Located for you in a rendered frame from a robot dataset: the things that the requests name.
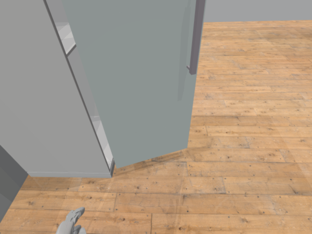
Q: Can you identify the fridge door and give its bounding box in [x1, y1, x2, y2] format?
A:
[61, 0, 207, 168]

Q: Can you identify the handle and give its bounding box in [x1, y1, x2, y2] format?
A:
[187, 0, 205, 75]

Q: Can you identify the robot left hand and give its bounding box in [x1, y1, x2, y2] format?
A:
[56, 207, 86, 234]

